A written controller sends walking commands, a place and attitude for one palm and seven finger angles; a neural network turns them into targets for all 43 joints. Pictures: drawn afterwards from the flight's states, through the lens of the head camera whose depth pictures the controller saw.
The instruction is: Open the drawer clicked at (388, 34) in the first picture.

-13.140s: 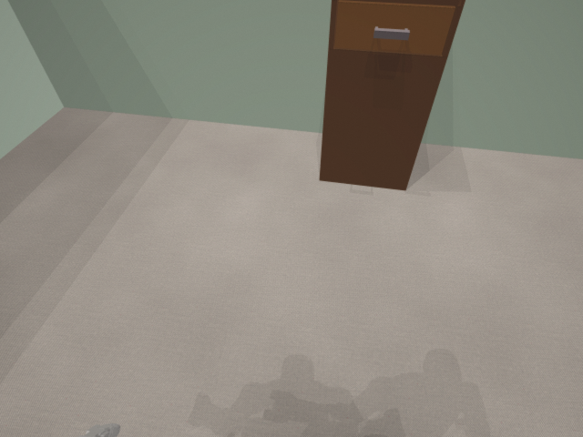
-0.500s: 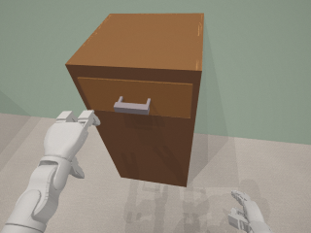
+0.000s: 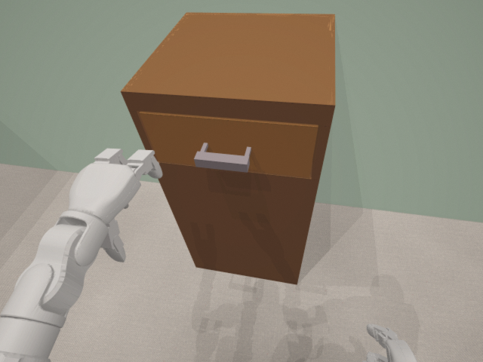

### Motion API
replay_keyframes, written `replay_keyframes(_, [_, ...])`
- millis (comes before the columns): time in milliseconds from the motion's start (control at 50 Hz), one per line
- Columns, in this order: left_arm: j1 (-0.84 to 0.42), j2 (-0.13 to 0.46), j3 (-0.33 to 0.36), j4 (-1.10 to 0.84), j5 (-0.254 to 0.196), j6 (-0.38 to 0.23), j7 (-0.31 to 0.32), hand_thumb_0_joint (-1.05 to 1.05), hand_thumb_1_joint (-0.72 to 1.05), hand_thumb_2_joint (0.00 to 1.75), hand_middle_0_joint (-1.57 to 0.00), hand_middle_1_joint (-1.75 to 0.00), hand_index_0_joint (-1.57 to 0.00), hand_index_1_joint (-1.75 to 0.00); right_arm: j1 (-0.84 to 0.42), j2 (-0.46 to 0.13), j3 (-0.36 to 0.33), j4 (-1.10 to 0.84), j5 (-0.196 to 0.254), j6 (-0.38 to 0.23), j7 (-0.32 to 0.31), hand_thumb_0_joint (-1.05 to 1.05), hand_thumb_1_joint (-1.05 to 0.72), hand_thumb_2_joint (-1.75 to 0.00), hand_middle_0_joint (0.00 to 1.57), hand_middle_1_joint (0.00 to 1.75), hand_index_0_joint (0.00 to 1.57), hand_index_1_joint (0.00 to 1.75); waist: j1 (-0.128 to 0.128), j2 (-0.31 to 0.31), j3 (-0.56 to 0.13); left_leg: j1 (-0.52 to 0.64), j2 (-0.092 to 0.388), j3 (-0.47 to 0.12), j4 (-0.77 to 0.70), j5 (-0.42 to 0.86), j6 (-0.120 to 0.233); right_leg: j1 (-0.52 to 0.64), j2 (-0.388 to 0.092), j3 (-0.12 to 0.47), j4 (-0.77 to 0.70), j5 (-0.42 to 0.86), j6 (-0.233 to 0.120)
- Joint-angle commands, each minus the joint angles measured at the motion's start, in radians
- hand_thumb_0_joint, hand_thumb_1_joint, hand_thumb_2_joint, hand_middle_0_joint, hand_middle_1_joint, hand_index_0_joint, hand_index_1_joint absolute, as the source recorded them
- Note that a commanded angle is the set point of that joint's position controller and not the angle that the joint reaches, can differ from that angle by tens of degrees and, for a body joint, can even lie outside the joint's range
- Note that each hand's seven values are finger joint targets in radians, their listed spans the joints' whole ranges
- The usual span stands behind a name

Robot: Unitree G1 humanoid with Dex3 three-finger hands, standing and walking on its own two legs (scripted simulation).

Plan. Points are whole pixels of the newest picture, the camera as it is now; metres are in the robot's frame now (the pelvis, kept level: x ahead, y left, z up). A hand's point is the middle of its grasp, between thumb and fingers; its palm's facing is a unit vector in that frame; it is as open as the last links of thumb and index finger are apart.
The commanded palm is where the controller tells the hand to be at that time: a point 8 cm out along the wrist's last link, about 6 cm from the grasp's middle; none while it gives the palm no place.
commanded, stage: raise the hand with hooked fingers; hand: left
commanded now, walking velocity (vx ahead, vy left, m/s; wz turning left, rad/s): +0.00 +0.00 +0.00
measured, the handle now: (224, 155) +0.54 +0.13 +0.00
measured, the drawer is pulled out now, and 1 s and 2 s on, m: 0.00 0.00 0.00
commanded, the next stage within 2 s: move the hooked fingers above the handle in 0.10 s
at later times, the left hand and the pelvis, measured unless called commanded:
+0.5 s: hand (149, 196) +0.33 +0.20 +0.11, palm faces +0.05 -0.05 -1.00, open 13.8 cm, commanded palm +0.31 +0.22 +0.16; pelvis -0.01 +0.00 +0.00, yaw +1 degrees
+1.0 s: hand (177, 176) +0.39 +0.18 +0.09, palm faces +0.02 -0.04 -1.00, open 13.8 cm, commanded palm +0.37 +0.18 +0.14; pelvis +0.01 -0.03 +0.00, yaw +0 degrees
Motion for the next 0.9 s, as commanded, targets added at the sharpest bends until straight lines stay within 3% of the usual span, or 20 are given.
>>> replay_keyframes(0, [-0.312,0.24,0.173,-0.204,0.003,-0.028,0.087,0.0,-0.5,0.3,-0.3,-1.2,-0.3,-1.2,-0.131,-0.097,-0.035,-0.146,0.001,-0.049,-0.006,0.0,-0.9,-0.9,0.2,0.3,0.2,0.3,0.007,-0.006,-0.277,0.043,0.074,-0.079,-0.05,0.356,-0.091,0.147,-0.023,0.034,-0.023,0.158,-0.022])
replay_keyframes(40, [-0.309,0.248,0.185,-0.195,0.004,-0.02,0.097,0.0,-0.5,0.3,-0.3,-1.2,-0.3,-1.2,-0.135,-0.1,-0.037,-0.144,0.004,-0.051,-0.004,0.0,-0.9,-0.9,0.2,0.3,0.2,0.3,0.01,-0.011,-0.286,0.041,0.074,-0.083,-0.052,0.348,-0.092,0.149,-0.018,0.036,-0.022,0.152,-0.022])
replay_keyframes(180, [-0.299,0.201,0.115,-0.151,0.007,0.021,0.064,0.0,-0.5,0.3,-0.3,-1.2,-0.3,-1.2,-0.138,-0.099,-0.032,-0.142,0.008,-0.039,-0.004,0.0,-0.9,-0.9,0.2,0.3,0.2,0.3,-0.007,-0.036,-0.232,0.029,0.08,-0.082,-0.068,0.313,-0.095,0.129,-0.02,0.022,-0.033,0.115,-0.021])
replay_keyframes(240, [-0.388,0.134,0.039,-0.134,0.012,0.017,0.046,0.0,-0.5,0.3,-0.3,-1.2,-0.3,-1.2,-0.139,-0.095,-0.029,-0.143,0.01,-0.044,-0.008,0.0,-0.9,-0.9,0.2,0.3,0.2,0.3,-0.029,-0.042,-0.211,0.031,0.083,-0.087,-0.066,0.26,-0.09,0.081,-0.016,0.018,-0.036,0.08,-0.019])
replay_keyframes(280, [-0.444,0.13,0.02,-0.115,0.023,0.005,0.048,0.0,-0.5,0.3,-0.3,-1.2,-0.3,-1.2,-0.124,-0.093,-0.028,-0.137,0.006,-0.045,-0.012,0.0,-0.9,-0.9,0.2,0.3,0.2,0.3,-0.032,-0.049,-0.22,0.03,0.079,-0.088,-0.065,0.221,-0.09,0.071,-0.019,0.016,-0.035,0.056,-0.019])
replay_keyframes(320, [-0.495,0.166,0.047,-0.08,0.045,-0.005,0.064,0.0,-0.5,0.3,-0.3,-1.2,-0.3,-1.2,-0.116,-0.092,-0.027,-0.128,0.004,-0.046,-0.017,0.0,-0.9,-0.9,0.2,0.3,0.2,0.3,-0.026,-0.046,-0.234,0.016,0.073,-0.083,-0.062,0.206,-0.089,0.078,-0.017,0.021,-0.032,0.051,-0.023])
replay_keyframes(360, [-0.542,0.155,0.035,-0.063,0.053,-0.01,0.082,0.0,-0.5,0.3,-0.3,-1.2,-0.3,-1.2,-0.114,-0.086,-0.025,-0.128,0.003,-0.05,-0.017,0.0,-0.9,-0.9,0.2,0.3,0.2,0.3,-0.021,-0.024,-0.267,0.012,0.068,-0.082,-0.058,0.205,-0.091,0.088,-0.019,0.022,-0.021,0.049,-0.025])
replay_keyframes(400, [-0.548,0.184,0.067,-0.013,0.058,-0.008,0.1,0.0,-0.5,0.3,-0.3,-1.2,-0.3,-1.2,-0.106,-0.088,-0.027,-0.118,0.004,-0.044,-0.021,0.0,-0.9,-0.9,0.2,0.3,0.2,0.3,-0.016,-0.034,-0.272,0.003,0.066,-0.072,-0.053,0.225,-0.092,0.096,-0.017,0.026,-0.021,0.067,-0.027])
replay_keyframes(440, [-0.55,0.183,0.074,0.007,0.053,0.003,0.111,0.0,-0.5,0.3,-0.3,-1.2,-0.3,-1.2,-0.109,-0.087,-0.026,-0.124,0.007,-0.041,-0.019,0.0,-0.9,-0.9,0.2,0.3,0.2,0.3,-0.011,-0.023,-0.298,-0.003,0.063,-0.069,-0.047,0.257,-0.092,0.118,-0.016,0.03,-0.013,0.098,-0.028])
replay_keyframes(480, [-0.544,0.154,0.051,0.054,0.052,0.019,0.113,0.0,-0.5,0.3,-0.3,-1.2,-0.3,-1.2,-0.103,-0.084,-0.024,-0.122,0.008,-0.033,-0.018,0.0,-0.9,-0.9,0.2,0.3,0.2,0.3,-0.013,-0.066,-0.281,-0.026,0.061,-0.053,-0.043,0.268,-0.083,0.126,-0.022,0.031,-0.015,0.121,-0.027])
replay_keyframes(540, [-0.517,0.165,0.064,0.063,0.055,0.036,0.107,0.0,-0.5,0.3,-0.3,-1.2,-0.3,-1.2,-0.107,-0.091,-0.027,-0.133,0.011,-0.025,-0.014,0.0,-0.9,-0.9,0.2,0.3,0.2,0.3,-0.008,-0.069,-0.312,-0.04,0.059,-0.047,-0.036,0.296,-0.079,0.159,-0.021,0.042,-0.007,0.159,-0.026])
replay_keyframes(660, [-0.571,0.104,-0.015,0.075,0.054,0.032,0.086,0.0,-0.5,0.3,-0.3,-1.2,-0.3,-1.2,-0.085,-0.095,-0.035,-0.139,0.014,-0.024,-0.019,0.0,-0.9,-0.9,0.2,0.3,0.2,0.3,-0.036,-0.078,-0.295,-0.05,0.056,-0.031,-0.017,0.254,-0.054,0.126,-0.03,0.053,-0.008,0.154,-0.019])
replay_keyframes(680, [-0.596,0.139,0.013,0.084,0.059,0.024,0.092,0.0,-0.5,0.3,-0.3,-1.2,-0.3,-1.2,-0.075,-0.098,-0.037,-0.128,0.013,-0.024,-0.022,0.0,-0.9,-0.9,0.2,0.3,0.2,0.3,-0.04,-0.086,-0.299,-0.054,0.055,-0.033,-0.013,0.252,-0.053,0.124,-0.028,0.055,-0.007,0.155,-0.02])
replay_keyframes(700, [-0.603,0.12,-0.003,0.078,0.056,0.016,0.095,0.0,-0.5,0.3,-0.3,-1.2,-0.3,-1.2,-0.074,-0.096,-0.038,-0.134,0.012,-0.027,-0.026,0.0,-0.9,-0.9,0.2,0.3,0.2,0.3,-0.036,-0.084,-0.318,-0.055,0.05,-0.029,-0.007,0.255,-0.047,0.138,-0.031,0.061,-0.004,0.169,-0.017])
replay_keyframes(740, [-0.64,0.18,0.049,0.106,0.06,0.002,0.113,0.0,-0.5,0.3,-0.3,-1.2,-0.3,-1.2,-0.064,-0.102,-0.039,-0.121,0.01,-0.029,-0.035,0.0,-0.9,-0.9,0.2,0.3,0.2,0.3,-0.036,-0.098,-0.34,-0.077,0.047,-0.029,-0.003,0.245,-0.044,0.157,-0.032,0.072,0.001,0.177,-0.014])
replay_keyframes(760, [-0.672,0.167,0.034,0.099,0.062,-0.007,0.122,0.0,-0.5,0.3,-0.3,-1.2,-0.3,-1.2,-0.06,-0.096,-0.041,-0.12,0.011,-0.031,-0.035,0.0,-0.9,-0.9,0.2,0.3,0.2,0.3,-0.038,-0.085,-0.347,-0.077,0.046,-0.028,-0.001,0.246,-0.044,0.153,-0.035,0.072,0.004,0.177,-0.014])
replay_keyframes(800, [-0.643,0.201,0.08,0.135,0.058,-0.014,0.145,0.0,-0.5,0.3,-0.3,-1.2,-0.3,-1.2,-0.051,-0.094,-0.044,-0.112,0.011,-0.035,-0.04,0.0,-0.9,-0.9,0.2,0.3,0.2,0.3,-0.024,-0.071,-0.367,-0.088,0.043,-0.02,0.006,0.266,-0.04,0.179,-0.037,0.08,0.014,0.215,-0.015])
replay_keyframes(880, [-0.664,0.162,0.046,0.205,0.066,0.006,0.166,0.0,-0.5,0.3,-0.3,-1.2,-0.3,-1.2,-0.049,-0.093,-0.047,-0.103,0.016,-0.032,-0.039,0.0,-0.9,-0.9,0.2,0.3,0.2,0.3,-0.037,-0.083,-0.354,-0.112,0.041,-0.01,0.012,0.26,-0.04,0.163,-0.041,0.086,0.02,0.234,-0.012])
